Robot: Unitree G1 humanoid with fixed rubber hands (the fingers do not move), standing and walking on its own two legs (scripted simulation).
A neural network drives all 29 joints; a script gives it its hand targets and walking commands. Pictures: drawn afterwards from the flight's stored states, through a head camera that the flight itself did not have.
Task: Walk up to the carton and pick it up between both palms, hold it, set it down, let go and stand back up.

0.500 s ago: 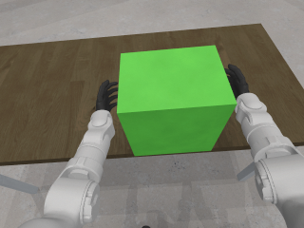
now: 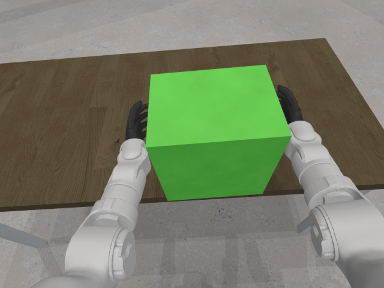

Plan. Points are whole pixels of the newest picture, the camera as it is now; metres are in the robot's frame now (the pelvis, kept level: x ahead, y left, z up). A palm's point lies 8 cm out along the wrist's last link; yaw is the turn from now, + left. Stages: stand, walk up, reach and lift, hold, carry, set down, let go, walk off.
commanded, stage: reach and lift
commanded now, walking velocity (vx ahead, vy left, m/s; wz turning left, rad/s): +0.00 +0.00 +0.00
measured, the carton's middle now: (211, 139) +0.45 +0.00 +0.02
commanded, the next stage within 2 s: none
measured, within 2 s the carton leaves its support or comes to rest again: leaves its support in 1.74 s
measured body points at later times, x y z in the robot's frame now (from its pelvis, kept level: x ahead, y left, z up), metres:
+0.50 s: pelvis -0.01 +0.00 -0.01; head +0.08 -0.02 +0.44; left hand +0.43 +0.17 +0.05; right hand +0.48 -0.17 +0.07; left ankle +0.02 +0.12 -0.74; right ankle -0.02 -0.08 -0.74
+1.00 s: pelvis +0.02 -0.01 +0.01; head +0.09 -0.01 +0.45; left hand +0.43 +0.17 +0.05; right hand +0.46 -0.17 +0.07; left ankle +0.02 +0.12 -0.74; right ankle -0.02 -0.08 -0.74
